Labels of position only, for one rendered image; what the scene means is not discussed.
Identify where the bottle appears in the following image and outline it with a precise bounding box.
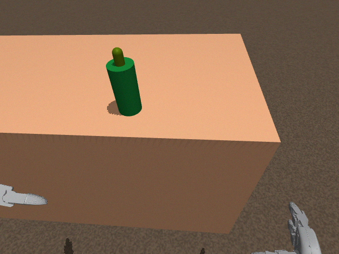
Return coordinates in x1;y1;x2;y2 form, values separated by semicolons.
106;47;142;116

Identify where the left robot hand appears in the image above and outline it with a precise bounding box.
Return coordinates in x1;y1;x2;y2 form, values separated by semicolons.
0;184;48;207

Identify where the right robot hand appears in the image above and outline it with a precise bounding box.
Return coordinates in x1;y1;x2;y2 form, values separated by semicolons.
251;202;322;254

